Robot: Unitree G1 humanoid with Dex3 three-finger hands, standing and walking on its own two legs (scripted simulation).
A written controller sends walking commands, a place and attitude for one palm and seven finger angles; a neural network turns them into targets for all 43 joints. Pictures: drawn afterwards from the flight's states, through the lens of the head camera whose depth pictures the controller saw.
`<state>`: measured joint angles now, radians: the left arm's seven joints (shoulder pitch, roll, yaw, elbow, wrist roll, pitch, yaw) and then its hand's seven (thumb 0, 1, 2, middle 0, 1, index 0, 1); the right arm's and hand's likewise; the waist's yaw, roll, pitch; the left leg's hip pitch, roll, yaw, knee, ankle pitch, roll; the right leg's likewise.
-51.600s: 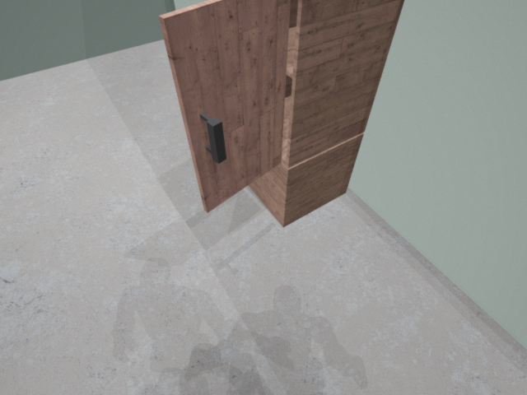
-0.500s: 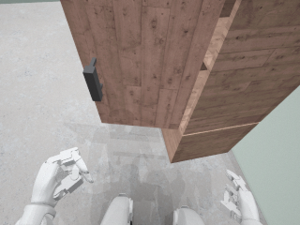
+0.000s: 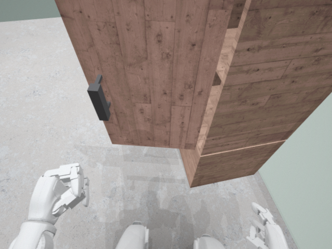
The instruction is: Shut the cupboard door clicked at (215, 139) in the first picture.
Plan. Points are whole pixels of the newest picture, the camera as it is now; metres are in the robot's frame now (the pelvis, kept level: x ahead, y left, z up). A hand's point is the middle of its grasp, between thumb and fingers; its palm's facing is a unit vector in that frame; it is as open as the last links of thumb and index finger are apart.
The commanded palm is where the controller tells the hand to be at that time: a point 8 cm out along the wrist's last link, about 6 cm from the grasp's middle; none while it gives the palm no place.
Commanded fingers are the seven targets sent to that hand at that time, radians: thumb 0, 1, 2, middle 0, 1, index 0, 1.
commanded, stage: raise the hand and make a fist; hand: left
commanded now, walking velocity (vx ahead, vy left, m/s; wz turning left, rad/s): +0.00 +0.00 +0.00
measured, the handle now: (102, 97) +0.49 +0.22 +0.06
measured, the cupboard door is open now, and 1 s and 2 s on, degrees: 74 74 74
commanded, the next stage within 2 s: bring the fist close to the handle in 0.26 s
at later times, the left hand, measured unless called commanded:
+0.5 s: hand (87, 190) +0.23 +0.18 +0.06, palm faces -0.02 -1.00 -0.03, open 3.1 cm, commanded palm +0.23 +0.24 +0.06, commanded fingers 0.00 0.90 0.90 -1.30 -1.50 -1.30 -1.50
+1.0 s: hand (100, 149) +0.33 +0.18 +0.05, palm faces -0.06 -1.00 -0.01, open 3.1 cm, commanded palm +0.31 +0.23 +0.06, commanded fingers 0.00 0.90 0.90 -1.30 -1.50 -1.30 -1.50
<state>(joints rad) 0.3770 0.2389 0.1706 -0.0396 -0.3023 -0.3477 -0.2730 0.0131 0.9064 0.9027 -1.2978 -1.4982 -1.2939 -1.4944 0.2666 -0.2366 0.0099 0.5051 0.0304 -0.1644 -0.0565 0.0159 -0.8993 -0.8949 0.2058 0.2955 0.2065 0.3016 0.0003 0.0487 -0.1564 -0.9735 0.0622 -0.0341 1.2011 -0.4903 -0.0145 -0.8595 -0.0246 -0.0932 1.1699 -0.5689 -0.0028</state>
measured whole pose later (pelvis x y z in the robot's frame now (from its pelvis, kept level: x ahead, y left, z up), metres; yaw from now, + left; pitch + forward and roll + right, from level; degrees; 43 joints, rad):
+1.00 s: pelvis +0.00 +0.01 +0.01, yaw -1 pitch +16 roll -2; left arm -0.08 0.26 0.18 0.34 -0.25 -0.32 -0.25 0.01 0.91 0.90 -1.30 -1.50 -1.30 -1.50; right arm 0.27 -0.26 0.01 0.57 0.03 -0.14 -0.06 0.01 -0.90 -0.89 0.21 0.30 0.21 0.30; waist -0.03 0.04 -0.14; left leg -0.98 0.06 -0.01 1.16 -0.47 0.00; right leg -0.88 -0.03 -0.07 1.14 -0.55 0.01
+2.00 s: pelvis +0.00 +0.00 +0.01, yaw -2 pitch +18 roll -2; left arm -0.44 0.30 0.26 0.76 -0.20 -0.42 -0.27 0.02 0.90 0.90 -1.30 -1.50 -1.30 -1.50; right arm 0.27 -0.25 0.01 0.62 0.03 -0.05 -0.04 0.01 -0.90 -0.89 0.21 0.30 0.21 0.30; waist -0.05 0.02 -0.14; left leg -1.00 0.07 0.01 1.14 -0.45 0.00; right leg -0.92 -0.02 -0.05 1.13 -0.52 0.01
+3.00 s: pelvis -0.01 +0.01 -0.02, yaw -4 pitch +26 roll -3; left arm -1.01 0.53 0.34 1.18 -0.11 -0.34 -0.45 0.02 0.90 0.90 -1.30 -1.50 -1.30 -1.50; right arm 0.36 -0.27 0.04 0.64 0.02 -0.04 -0.02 0.01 -0.90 -0.89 0.21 0.30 0.21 0.30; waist -0.19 0.06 -0.13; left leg -1.24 0.10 0.00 1.27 -0.48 0.00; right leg -1.16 0.01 -0.04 1.24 -0.53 0.01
